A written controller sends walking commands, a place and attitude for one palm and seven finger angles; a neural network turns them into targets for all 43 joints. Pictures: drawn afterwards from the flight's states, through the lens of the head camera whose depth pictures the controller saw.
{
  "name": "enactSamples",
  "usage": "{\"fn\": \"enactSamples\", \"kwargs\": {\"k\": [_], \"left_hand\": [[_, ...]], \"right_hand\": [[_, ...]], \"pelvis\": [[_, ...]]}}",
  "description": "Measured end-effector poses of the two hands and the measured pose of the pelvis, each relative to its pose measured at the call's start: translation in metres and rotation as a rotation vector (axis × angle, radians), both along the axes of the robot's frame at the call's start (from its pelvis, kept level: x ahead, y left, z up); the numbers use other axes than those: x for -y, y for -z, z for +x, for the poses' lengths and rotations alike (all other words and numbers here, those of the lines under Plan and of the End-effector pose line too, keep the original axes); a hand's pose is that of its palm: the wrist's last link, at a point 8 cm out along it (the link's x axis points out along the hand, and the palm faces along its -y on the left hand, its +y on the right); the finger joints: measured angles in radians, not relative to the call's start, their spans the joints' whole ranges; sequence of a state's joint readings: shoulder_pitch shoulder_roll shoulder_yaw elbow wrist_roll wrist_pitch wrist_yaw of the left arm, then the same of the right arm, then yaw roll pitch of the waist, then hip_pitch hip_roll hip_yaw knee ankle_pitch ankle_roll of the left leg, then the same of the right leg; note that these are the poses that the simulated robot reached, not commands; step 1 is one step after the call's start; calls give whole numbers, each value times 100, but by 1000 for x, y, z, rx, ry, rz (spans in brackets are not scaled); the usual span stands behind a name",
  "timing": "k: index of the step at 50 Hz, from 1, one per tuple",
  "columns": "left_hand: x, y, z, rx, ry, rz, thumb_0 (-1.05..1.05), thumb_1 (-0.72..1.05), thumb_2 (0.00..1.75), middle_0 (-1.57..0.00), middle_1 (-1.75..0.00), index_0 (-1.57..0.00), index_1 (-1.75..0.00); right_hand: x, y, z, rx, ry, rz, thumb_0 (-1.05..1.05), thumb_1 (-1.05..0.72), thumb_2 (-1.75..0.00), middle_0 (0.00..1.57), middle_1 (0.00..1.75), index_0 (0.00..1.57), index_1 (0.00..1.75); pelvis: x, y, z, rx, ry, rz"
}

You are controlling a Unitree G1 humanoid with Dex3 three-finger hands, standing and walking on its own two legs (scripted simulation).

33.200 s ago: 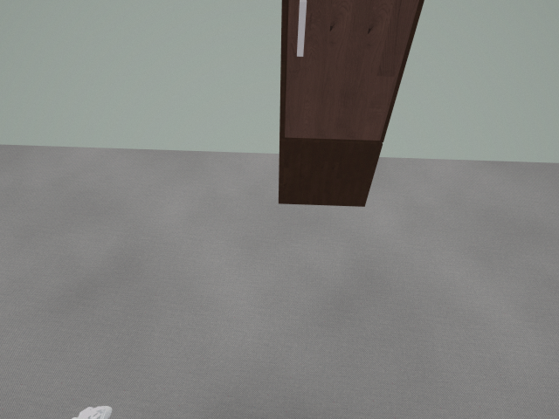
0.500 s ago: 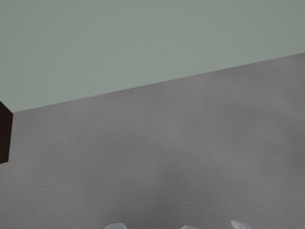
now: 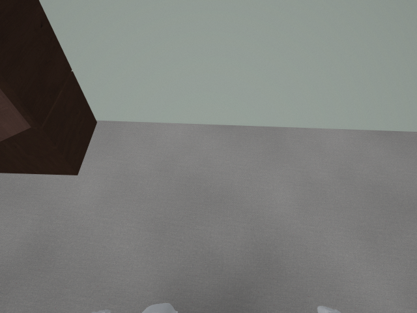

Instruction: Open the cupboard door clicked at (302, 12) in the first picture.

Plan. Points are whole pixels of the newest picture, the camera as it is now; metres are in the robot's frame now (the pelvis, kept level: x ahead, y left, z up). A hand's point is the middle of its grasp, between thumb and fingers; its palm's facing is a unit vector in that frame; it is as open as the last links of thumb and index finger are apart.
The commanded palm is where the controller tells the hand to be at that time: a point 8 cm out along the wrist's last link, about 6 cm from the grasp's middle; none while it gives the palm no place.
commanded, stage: turn to face it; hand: left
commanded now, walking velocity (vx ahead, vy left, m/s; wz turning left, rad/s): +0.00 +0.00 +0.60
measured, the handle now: out of the picture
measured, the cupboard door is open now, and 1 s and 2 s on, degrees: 42 42 42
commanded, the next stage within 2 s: take the last steps up to it in 1.22 s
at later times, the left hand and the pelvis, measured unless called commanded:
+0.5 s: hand out of the picture +0.04 +0.20 -0.15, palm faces +0.31 -0.91 -0.26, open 7.4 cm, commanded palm none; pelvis +0.01 -0.02 +0.00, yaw +19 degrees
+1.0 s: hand out of the picture -0.02 +0.20 -0.15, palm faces +0.58 -0.76 -0.29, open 7.4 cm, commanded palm none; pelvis +0.03 -0.03 -0.01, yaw +36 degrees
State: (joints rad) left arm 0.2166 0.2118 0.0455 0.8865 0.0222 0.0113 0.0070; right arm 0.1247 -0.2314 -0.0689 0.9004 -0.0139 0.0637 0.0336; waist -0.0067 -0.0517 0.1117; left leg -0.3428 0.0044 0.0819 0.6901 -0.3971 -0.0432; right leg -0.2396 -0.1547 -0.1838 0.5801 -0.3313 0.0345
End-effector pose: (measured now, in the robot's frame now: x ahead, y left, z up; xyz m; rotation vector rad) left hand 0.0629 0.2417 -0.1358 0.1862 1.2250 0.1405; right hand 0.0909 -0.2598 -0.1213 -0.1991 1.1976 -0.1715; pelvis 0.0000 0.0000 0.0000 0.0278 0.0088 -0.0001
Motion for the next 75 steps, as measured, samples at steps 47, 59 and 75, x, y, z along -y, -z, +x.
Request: {"fn": "enactSamples", "kwargs": {"k": [47,59,75], "left_hand": [[-3,-12,-105,62,-591,94,0,91,90,-20,-29,-20,-30],[48,1,-154,-30,-734,-20,0,91,90,-20,-30,-20,-30],[40,0,-176,-16,-855,5,0,91,90,-20,-29,-20,-30]], "right_hand": [[-61,18,132,-48,-576,4,1,-91,-90,20,30,20,30],[-110,2,173,-11,-715,2,1,-91,-90,20,30,20,30],[-140,18,161,-53,-827,24,1,-91,-90,20,30,20,30]], "pelvis": [[27,7,27,-6,-590,-23],[15,-2,32,7,-710,-3],[6,4,38,9,-804,-21]]}}
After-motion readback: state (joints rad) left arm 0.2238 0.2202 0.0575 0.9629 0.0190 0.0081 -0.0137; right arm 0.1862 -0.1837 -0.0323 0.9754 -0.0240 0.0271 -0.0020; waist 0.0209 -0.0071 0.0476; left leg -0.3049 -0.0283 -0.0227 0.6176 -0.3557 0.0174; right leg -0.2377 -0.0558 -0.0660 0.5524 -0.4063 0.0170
